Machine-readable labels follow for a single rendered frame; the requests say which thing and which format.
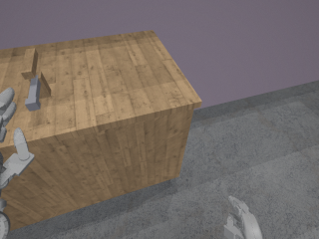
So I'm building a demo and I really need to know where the counter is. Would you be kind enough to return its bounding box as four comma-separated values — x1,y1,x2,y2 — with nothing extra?
0,30,202,231

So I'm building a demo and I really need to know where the robot left hand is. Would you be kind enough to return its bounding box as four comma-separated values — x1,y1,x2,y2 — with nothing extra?
0,87,35,197

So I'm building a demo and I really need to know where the tap lever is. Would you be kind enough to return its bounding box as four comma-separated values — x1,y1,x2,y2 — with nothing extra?
25,75,41,112

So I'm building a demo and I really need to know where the robot right hand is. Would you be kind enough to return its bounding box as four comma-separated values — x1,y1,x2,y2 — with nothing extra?
223,195,263,239

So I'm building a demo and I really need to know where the left robot forearm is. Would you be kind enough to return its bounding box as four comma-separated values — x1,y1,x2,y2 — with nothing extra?
0,198,11,239

